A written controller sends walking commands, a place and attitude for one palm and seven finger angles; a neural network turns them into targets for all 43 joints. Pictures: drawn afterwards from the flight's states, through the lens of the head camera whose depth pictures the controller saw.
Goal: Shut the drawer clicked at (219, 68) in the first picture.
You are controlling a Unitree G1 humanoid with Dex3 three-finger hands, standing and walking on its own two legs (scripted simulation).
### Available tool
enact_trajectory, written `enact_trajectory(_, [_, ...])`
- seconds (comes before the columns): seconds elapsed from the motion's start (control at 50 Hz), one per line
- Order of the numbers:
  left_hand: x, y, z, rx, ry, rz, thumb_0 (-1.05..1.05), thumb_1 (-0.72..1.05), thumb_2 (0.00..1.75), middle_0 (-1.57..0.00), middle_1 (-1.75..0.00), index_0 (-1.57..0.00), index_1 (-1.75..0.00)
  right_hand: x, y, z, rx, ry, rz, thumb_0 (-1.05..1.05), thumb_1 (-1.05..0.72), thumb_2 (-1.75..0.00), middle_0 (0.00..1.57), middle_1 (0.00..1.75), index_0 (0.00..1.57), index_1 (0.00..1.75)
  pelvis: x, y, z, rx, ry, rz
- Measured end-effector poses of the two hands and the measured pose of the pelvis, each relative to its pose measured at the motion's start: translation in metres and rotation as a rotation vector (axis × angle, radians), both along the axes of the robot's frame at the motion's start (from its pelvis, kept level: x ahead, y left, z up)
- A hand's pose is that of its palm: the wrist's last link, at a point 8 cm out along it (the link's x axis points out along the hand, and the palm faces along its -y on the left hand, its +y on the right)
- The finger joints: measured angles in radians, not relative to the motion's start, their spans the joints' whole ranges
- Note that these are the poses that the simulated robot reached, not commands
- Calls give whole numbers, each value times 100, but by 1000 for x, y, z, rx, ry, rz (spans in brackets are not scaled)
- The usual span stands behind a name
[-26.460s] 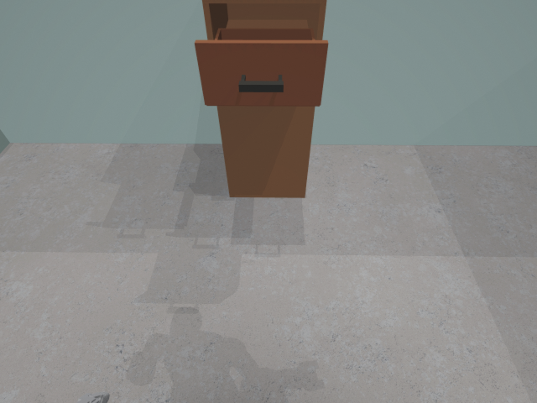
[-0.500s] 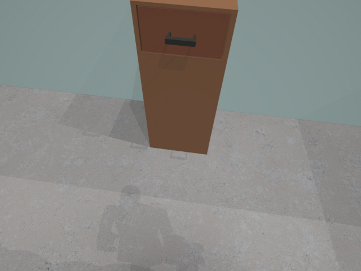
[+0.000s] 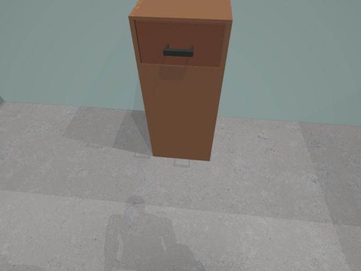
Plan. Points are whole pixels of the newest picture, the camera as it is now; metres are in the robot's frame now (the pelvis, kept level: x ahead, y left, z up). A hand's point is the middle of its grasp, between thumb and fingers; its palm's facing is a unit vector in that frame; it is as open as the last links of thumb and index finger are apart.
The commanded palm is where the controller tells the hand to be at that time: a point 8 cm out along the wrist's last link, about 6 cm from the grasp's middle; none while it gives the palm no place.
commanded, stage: let the arm hang, fingers relaxed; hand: left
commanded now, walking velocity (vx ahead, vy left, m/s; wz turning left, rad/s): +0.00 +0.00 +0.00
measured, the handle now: (178, 49) +0.89 +0.06 +0.04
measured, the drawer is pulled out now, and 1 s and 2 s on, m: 0.00 0.00 0.00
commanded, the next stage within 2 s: look to check the result in 0.20 s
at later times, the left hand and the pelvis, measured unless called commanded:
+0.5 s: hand out of the picture +0.01 +0.16 -0.17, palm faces +0.04 -0.98 -0.20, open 7.4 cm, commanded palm none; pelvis +0.01 -0.01 +0.00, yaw +0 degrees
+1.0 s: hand out of the picture +0.04 +0.16 -0.17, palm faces +0.03 -0.98 -0.22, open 7.4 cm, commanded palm none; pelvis +0.02 -0.02 +0.00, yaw +0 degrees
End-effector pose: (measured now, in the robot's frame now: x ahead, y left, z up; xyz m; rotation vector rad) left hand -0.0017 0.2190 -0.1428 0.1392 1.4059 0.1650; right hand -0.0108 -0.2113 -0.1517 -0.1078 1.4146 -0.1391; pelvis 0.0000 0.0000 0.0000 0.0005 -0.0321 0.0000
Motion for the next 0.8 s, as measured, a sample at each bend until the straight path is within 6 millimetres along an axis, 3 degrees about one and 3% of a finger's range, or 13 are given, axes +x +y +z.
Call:
enact_trajectory(0.38, [7, -9, 1, 4, 17, 6, 0, 91, 90, -20, -30, -20, -30, -7, -3, -1, 7, 49, -24, 1, -91, -89, 20, 30, 20, 30, 10, -8, 1, 0, 3, -3])
enact_trajectory(0.8, [26, -13, 2, 12, 0, 0, 0, 91, 90, -20, -30, -20, -30, 17, -21, 1, -18, 23, -9, 0, -91, -90, 20, 30, 20, 30, 19, -16, 2, 0, 7, -3])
